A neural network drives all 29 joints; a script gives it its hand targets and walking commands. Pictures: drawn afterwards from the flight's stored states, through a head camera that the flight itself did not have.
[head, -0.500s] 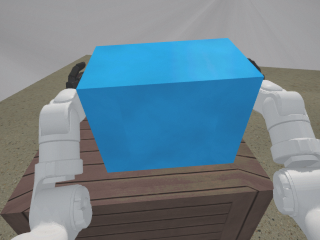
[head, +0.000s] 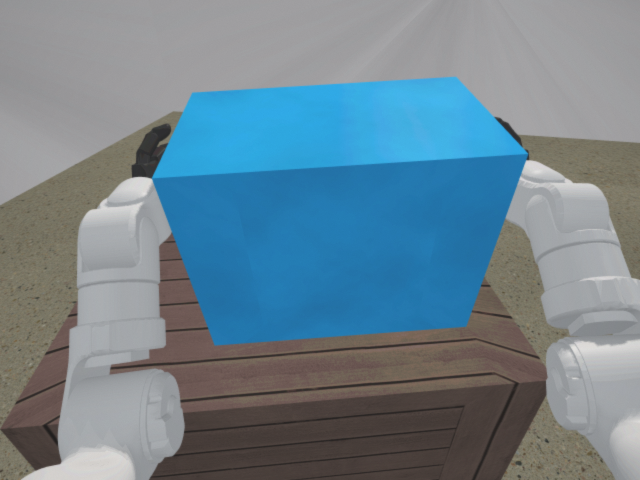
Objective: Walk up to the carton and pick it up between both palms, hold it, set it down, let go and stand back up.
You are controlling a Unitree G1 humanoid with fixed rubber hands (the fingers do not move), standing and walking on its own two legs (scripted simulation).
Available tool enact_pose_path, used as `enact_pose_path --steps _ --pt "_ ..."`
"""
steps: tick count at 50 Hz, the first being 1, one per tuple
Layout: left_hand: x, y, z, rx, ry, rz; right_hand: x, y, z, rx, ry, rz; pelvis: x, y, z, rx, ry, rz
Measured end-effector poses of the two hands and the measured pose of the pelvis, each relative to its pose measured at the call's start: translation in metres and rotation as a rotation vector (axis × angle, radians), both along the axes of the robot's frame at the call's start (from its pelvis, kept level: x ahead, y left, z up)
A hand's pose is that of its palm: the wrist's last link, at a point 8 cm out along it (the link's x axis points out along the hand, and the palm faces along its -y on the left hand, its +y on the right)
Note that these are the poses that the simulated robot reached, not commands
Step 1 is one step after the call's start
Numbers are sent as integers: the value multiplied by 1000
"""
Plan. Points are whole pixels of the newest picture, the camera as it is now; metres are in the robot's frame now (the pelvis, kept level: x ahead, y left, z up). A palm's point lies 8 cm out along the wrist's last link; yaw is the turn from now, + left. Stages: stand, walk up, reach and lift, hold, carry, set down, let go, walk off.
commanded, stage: hold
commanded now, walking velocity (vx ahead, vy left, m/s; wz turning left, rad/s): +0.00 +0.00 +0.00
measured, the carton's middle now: (333, 213) +0.37 +0.00 +0.23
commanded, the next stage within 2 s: none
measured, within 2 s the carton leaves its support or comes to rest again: neither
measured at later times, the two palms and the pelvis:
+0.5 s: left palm (152, 190) +0.35 +0.20 +0.27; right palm (506, 178) +0.37 -0.20 +0.27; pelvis +0.00 +0.00 +0.00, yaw +0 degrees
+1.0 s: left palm (152, 190) +0.35 +0.20 +0.27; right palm (507, 178) +0.36 -0.20 +0.27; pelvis +0.00 +0.00 +0.00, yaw +0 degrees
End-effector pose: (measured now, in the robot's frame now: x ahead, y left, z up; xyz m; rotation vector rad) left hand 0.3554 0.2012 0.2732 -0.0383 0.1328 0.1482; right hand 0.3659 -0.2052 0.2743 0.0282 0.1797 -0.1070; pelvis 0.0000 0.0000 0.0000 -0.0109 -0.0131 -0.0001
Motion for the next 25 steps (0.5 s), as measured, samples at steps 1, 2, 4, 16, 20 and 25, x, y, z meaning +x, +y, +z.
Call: enact_pose_path --steps 1,2,4,16,20,25 --pt "0 0 0 0 0 0 0 0 0 0 0 0 0 0 0 0 0 0" --pt "0 0 0 0 0 0 0 0 0 0 0 0 0 0 0 0 0 0" --pt "0 0 0 0 0 0 0 0 0 0 0 0 0 0 0 0 0 0" --pt "0 0 0 0 -1 0 0 0 0 -1 0 0 0 0 0 0 0 0" --pt "0 0 0 0 -1 0 0 0 0 -2 0 0 0 0 0 0 0 0" --pt "0 0 0 -1 0 0 0 0 -1 -4 2 1 0 0 0 0 0 0"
